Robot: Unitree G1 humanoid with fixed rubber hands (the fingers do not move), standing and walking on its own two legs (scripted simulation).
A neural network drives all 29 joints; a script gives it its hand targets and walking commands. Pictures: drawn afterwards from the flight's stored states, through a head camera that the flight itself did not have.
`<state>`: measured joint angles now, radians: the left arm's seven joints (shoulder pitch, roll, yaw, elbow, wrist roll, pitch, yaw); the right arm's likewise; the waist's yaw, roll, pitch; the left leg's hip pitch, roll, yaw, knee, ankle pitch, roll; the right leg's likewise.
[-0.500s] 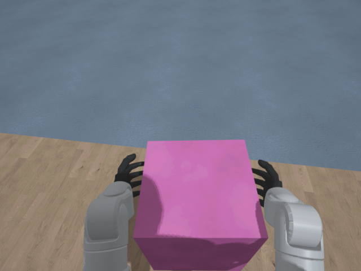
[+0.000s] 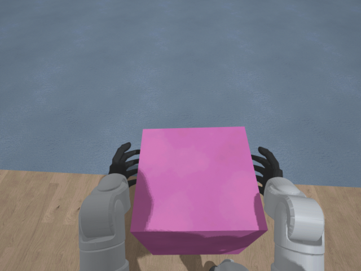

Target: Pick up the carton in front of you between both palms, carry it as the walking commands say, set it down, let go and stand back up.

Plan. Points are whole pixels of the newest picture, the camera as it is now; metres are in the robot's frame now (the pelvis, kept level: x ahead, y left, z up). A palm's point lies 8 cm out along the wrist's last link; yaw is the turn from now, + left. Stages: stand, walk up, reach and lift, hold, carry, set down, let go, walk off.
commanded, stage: carry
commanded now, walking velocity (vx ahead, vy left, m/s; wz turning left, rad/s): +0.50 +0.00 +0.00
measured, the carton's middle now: (194, 196) +0.28 -0.01 +0.01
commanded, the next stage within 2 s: none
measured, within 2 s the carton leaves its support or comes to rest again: neither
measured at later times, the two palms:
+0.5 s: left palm (137, 74) +0.63 +0.14 +0.09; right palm (235, 75) +0.64 -0.15 +0.08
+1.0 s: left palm (138, 40) +0.86 +0.16 +0.09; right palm (218, 41) +0.87 -0.14 +0.08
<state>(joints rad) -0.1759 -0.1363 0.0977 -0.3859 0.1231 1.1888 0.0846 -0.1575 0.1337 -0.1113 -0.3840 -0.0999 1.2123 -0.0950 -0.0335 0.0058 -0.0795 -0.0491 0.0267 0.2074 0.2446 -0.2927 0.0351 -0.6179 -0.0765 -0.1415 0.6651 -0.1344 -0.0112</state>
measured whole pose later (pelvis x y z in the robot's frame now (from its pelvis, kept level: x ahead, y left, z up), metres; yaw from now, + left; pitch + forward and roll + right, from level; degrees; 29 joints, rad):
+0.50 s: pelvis +0.33 -0.02 -0.01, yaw +2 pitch +4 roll +1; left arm -0.34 -0.12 0.15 -0.23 0.10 1.12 0.10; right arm -0.30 0.10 -0.14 -0.26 -0.11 1.16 -0.10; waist 0.02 0.00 -0.03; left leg -0.63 0.06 0.12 0.69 -0.10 0.03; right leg -0.11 -0.03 -0.20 0.43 -0.38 -0.03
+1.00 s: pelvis +0.49 +0.00 -0.02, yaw +1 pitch +6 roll +0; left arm -0.69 -0.05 0.26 -0.01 0.07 1.17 0.13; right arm -0.68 0.04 -0.25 -0.02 -0.07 1.21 -0.14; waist 0.01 0.01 0.08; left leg -0.44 0.00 0.15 0.60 -0.24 0.09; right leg -0.34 0.00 -0.05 0.64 -0.35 -0.03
